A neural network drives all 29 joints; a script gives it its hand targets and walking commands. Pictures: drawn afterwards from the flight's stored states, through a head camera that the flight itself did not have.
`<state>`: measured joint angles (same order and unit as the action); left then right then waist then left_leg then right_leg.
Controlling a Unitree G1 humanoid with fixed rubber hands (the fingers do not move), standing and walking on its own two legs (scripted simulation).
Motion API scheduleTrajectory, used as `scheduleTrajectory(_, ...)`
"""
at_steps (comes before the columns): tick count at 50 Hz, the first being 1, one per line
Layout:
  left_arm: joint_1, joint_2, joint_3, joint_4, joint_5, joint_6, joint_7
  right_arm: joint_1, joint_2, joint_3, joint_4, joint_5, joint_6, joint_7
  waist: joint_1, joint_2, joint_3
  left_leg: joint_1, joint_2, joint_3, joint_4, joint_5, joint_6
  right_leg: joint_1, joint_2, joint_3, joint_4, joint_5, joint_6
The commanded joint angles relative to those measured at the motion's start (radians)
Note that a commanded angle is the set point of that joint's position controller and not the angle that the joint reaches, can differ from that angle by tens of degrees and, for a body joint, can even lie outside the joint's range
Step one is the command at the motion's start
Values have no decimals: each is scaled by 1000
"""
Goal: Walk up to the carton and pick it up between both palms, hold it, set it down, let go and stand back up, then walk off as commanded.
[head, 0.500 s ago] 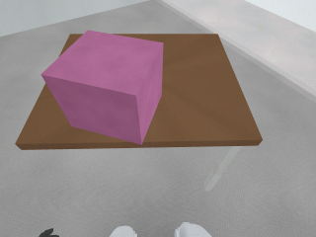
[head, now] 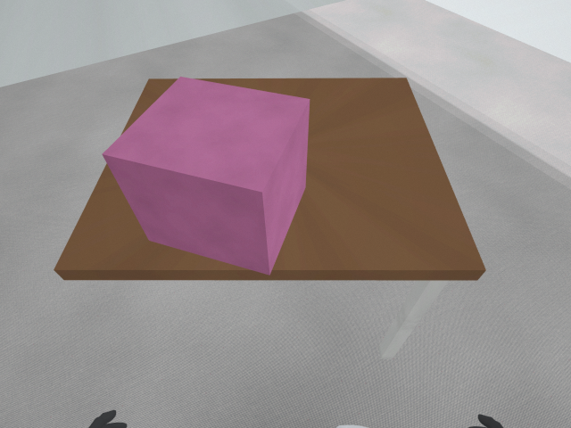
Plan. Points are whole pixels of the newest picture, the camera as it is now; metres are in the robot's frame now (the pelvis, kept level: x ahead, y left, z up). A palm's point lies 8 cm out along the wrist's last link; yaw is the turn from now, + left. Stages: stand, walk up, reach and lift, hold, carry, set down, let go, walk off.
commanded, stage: walk up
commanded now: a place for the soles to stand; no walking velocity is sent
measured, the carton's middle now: (224, 174) +0.56 +0.13 +0.00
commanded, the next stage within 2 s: none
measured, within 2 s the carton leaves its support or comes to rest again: neither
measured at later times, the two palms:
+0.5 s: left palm out of the picture +0.05 +0.47 -0.10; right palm (439, 395) +0.19 -0.22 -0.12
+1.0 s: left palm (30, 348) +0.27 +0.45 -0.13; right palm out of the picture +0.14 -0.20 -0.14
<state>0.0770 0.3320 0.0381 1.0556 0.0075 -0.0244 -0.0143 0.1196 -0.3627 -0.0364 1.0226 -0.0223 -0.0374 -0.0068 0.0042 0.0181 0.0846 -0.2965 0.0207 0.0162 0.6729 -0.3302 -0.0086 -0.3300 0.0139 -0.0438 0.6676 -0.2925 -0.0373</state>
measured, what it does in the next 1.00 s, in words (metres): steps to the left: left foot, then right foot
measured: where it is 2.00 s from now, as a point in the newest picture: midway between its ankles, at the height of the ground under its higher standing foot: outside the picture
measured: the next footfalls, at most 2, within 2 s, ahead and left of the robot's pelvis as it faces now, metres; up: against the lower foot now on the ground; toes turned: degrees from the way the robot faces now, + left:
left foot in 0.46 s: +0.16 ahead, +0.24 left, +0.00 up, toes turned +2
right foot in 0.80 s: +0.19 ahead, +0.06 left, +0.00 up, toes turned -8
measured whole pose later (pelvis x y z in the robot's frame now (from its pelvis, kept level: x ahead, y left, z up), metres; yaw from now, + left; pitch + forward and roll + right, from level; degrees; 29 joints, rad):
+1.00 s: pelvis +0.11 +0.14 -0.04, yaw -5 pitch -2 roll +1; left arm 0.06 0.42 0.11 0.86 0.05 0.01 -0.03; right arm 0.17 -0.40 -0.07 0.95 0.01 -0.01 -0.06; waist -0.01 -0.01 0.19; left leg -0.49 0.09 0.07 1.07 -0.63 0.02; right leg -0.47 0.03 -0.10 0.94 -0.43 -0.10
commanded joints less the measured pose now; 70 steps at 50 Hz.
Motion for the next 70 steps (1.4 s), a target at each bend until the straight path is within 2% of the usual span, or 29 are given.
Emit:
scheduleTrajectory(1,-101,222,34,-53,-9,-29,13,-35,-223,-30,-34,1,-30,-13,-15,-38,-144,65,121,-143,-225,147,64,77,-137,195,-239,75,-9)
scheduleTrajectory(3,-94,210,25,-40,-12,-32,13,-72,-211,-25,-24,7,-28,-9,-4,-42,-152,73,119,-137,-239,207,61,114,-137,186,-265,145,2)
scheduleTrajectory(4,122,366,80,-23,0,-67,30,-65,-297,-84,-105,-27,4,27,56,8,-197,-82,49,-68,-12,-77,92,304,-203,277,-292,-148,-51)
scheduleTrajectory(5,238,416,107,3,9,-78,45,-69,-248,-83,-138,-43,28,41,84,-112,-152,-390,-22,-3,207,-252,64,484,-352,547,-414,-358,-112)
scheduleTrajectory(6,238,430,126,-6,7,-81,60,-59,-257,-86,-149,-61,42,42,79,-50,-85,-464,36,-91,313,-208,51,456,-424,626,-445,-426,-124)
scheduleTrajectory(9,174,410,125,-41,8,-92,76,-38,-262,-98,-148,-66,42,63,42,-10,-63,-434,94,-138,326,-145,46,348,-429,566,-419,-340,-184)
scheduleTrajectory(17,117,409,127,-136,19,-114,66,-55,-246,-138,-234,-38,43,101,5,-201,70,-299,161,-86,202,-72,15,36,-367,331,-345,-130,-224)
scheduleTrajectory(20,22,399,110,-164,21,-100,50,81,-250,-156,-174,-23,32,102,-65,-265,60,-31,104,14,64,26,25,-180,-281,180,-252,-223,-158)
scheduleTrajectory(22,15,319,81,-183,38,-78,41,265,-296,-178,-89,-16,22,81,-148,-115,-38,289,16,83,17,61,23,-352,-169,90,34,-262,-90)
scheduleTrajectory(23,62,234,54,-182,36,-65,43,361,-338,-189,-61,-26,16,66,-193,107,-63,320,78,-23,-92,-34,25,-406,-68,8,314,-285,-54)
scheduleTrajectory(24,131,169,40,-183,23,-60,49,388,-396,-194,-63,-37,13,48,-189,328,-78,242,248,-320,-285,-285,84,-449,32,-5,584,-403,-11)
scheduleTrajectory(25,155,253,58,-186,20,-46,52,205,-453,-196,-128,-18,6,39,-120,213,-79,99,425,-714,-522,-607,198,-426,49,95,645,-343,-7)
scheduleTrajectory(26,138,349,75,-170,30,-46,52,103,-483,-198,-154,2,10,39,-89,196,-18,13,478,-751,-529,-682,268,-387,-34,129,653,-312,-7)
scheduleTrajectory(28,202,383,77,-133,23,-53,51,36,-410,-170,-189,9,9,28,-27,95,-11,1,460,-591,-384,-383,304,-323,-111,106,562,-300,1)
scheduleTrajectory(31,245,317,76,-97,5,-56,50,86,-342,-137,-165,4,-29,8,-7,115,-97,26,377,-306,-183,158,233,-220,-120,125,420,-265,7)
scheduleTrajectory(35,189,298,98,-137,18,-15,31,87,-359,-132,-161,3,-31,-22,-26,176,-85,5,412,-282,-150,400,254,-181,-112,70,314,-212,6)
scheduleTrajectory(40,163,302,121,-191,34,6,4,80,-337,-120,-196,21,-32,-58,6,131,-184,-23,412,-225,3,428,235,-50,-101,99,130,-73,-24)
scheduleTrajectory(42,146,359,142,-195,41,8,1,58,-288,-97,-206,31,-26,-59,45,-97,-196,-228,267,-73,173,221,123,90,-154,217,17,69,-77)
scheduleTrajectory(43,120,399,150,-210,41,13,-3,30,-271,-92,-198,43,-20,-62,71,-253,-194,-318,77,87,354,13,51,138,-249,415,-161,66,-161)
scheduleTrajectory(44,97,388,140,-222,36,22,-7,-7,-278,-90,-186,45,-7,-73,91,-256,-168,-353,21,86,432,-372,33,122,-325,573,-244,80,-232)
scheduleTrajectory(45,80,382,139,-234,41,31,-6,10,-282,-86,-166,38,-2,-82,93,-233,-151,-326,50,21,473,-400,38,93,-339,586,-258,41,-251)
scheduleTrajectory(51,-1,309,113,-286,38,37,14,212,-283,-83,-66,22,-16,-91,19,-116,-177,-253,68,-5,414,-232,52,110,-309,418,-133,251,-192)
scheduleTrajectory(55,-82,268,80,-300,28,46,-2,303,-271,-80,-33,11,-56,-88,-81,-54,-150,174,79,-17,-110,57,87,-198,-205,225,101,346,-120)
scheduleTrajectory(56,-77,202,66,-312,13,41,-2,324,-372,-106,-42,-15,-69,-94,-93,218,-172,240,272,-325,-235,192,144,-316,-87,75,388,245,-29)
scheduleTrajectory(57,-70,203,67,-301,12,50,7,232,-407,-108,-88,-16,-70,-97,-47,194,-113,221,399,-569,-251,368,203,-426,24,82,434,-248,16)
scheduleTrajectory(59,-104,304,95,-280,29,54,8,148,-439,-114,-118,-6,-66,-103,-60,172,-71,105,496,-635,-208,396,366,-361,-73,180,485,-335,36)
scheduleTrajectory(62,-37,295,102,-238,12,32,-4,96,-334,-89,-164,-4,-67,-98,-19,136,-52,105,386,-275,-79,687,303,-287,-69,169,433,-281,21)
scheduleTrajectory(68,29,240,89,-171,-8,5,-5,21,-311,-83,-178,0,-38,-55,6,258,-132,-83,197,-56,-19,347,155,72,-41,2,55,-51,-1)
scheduleTrajectory(70,109,292,107,-123,0,-17,12,-15,-244,-57,-195,16,-18,-41,52,76,-181,-228,130,18,194,198,89,271,-49,53,-79,139,-13)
